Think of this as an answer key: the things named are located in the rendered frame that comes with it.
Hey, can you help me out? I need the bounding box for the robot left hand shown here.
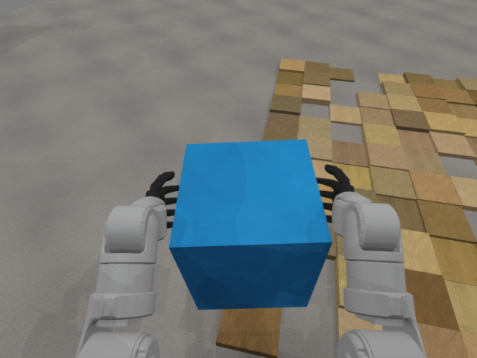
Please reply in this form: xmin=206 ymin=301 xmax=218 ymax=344
xmin=146 ymin=172 xmax=180 ymax=228

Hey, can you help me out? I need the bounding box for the right robot forearm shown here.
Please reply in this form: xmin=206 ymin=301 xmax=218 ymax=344
xmin=332 ymin=192 xmax=427 ymax=358

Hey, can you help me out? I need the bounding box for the robot right hand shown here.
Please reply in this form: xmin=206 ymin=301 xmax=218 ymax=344
xmin=316 ymin=164 xmax=354 ymax=223

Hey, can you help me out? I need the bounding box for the right robot upper arm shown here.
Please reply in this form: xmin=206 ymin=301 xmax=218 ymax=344
xmin=337 ymin=329 xmax=425 ymax=358

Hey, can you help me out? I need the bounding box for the left robot upper arm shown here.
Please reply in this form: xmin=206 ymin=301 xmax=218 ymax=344
xmin=78 ymin=332 xmax=159 ymax=358

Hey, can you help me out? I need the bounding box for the carton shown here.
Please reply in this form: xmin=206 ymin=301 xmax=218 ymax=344
xmin=169 ymin=139 xmax=332 ymax=310

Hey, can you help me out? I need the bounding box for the left robot forearm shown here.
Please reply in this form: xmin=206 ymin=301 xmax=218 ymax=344
xmin=75 ymin=196 xmax=167 ymax=358

